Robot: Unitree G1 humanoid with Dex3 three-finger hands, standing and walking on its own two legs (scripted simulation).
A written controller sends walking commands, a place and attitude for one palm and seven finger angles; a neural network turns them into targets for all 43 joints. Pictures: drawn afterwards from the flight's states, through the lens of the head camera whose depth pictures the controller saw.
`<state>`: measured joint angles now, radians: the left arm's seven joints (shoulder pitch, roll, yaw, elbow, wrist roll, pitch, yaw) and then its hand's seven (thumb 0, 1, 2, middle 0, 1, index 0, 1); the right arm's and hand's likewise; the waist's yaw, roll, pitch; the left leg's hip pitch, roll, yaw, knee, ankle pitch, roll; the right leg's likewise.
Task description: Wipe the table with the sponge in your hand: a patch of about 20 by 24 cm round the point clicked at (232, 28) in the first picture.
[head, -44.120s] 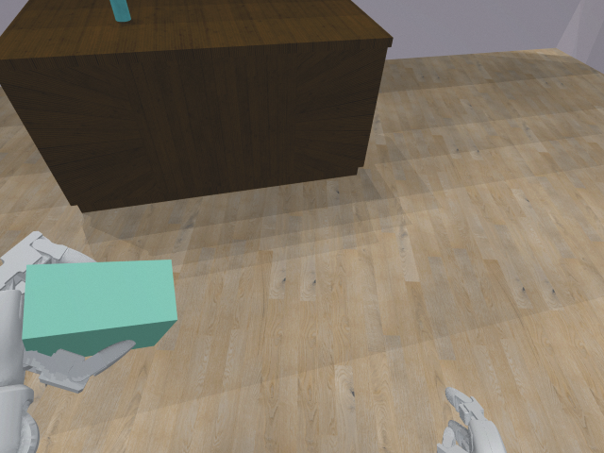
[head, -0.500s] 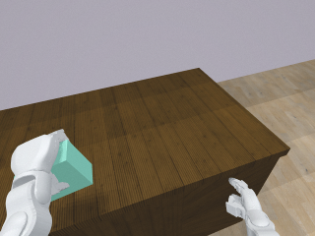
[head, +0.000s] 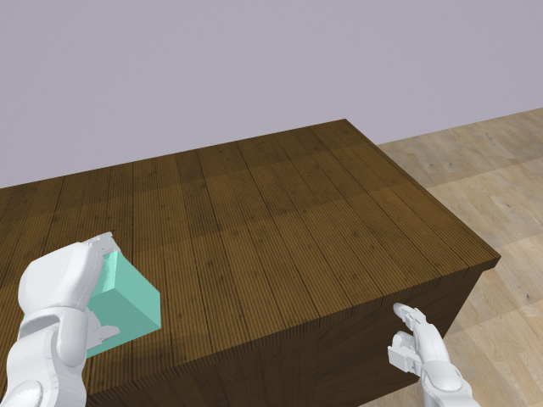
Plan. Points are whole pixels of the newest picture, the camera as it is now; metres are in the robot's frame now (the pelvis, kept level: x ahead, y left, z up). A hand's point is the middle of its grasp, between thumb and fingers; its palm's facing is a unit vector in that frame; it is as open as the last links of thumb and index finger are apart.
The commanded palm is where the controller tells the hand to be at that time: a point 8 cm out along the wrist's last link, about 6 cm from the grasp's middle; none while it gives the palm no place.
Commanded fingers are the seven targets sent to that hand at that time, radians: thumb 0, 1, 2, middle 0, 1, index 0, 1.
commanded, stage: bring the sponge back beside the body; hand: left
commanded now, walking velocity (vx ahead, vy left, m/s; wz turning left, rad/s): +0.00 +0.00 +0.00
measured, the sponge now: (108, 312) +0.19 +0.28 +0.07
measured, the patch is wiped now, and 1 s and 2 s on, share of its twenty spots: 1.00 1.00 1.00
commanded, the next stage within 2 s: step back with the hand held close in 0.16 s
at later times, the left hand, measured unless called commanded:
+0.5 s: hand (129, 273) +0.21 +0.23 +0.14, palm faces +0.30 -0.87 -0.39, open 10.3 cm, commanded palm +0.15 +0.28 +0.18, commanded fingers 0.00 0.10 1.30 -1.20 -1.60 -1.20 -1.60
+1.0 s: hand (79, 298) +0.16 +0.26 +0.16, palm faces +0.37 -0.83 -0.43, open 10.3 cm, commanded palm +0.11 +0.31 +0.18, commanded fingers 0.00 0.10 1.30 -1.20 -1.60 -1.20 -1.60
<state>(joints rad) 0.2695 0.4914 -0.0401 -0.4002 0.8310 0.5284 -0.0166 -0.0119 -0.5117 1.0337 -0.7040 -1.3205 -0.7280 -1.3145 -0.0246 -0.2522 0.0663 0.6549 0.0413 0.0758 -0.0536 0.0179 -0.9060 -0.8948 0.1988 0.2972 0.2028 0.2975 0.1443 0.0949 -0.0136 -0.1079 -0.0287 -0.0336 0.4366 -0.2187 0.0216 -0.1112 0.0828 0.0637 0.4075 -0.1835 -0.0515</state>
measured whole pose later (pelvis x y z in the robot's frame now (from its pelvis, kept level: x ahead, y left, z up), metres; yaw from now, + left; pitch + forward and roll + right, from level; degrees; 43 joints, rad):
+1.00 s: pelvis -0.04 +0.02 -0.02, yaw +1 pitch +2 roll -2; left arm 0.51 0.44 0.37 -0.63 -0.01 -0.13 0.13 -0.01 -0.52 1.03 -0.71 -1.32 -0.73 -1.31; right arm 0.21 -0.23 0.01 0.53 0.00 -0.03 -0.08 0.02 -0.91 -0.89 0.20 0.30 0.21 0.30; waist -0.02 -0.04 -0.05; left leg -0.47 -0.04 -0.05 0.70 -0.26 0.05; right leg -0.44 0.08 0.03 0.61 -0.20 -0.01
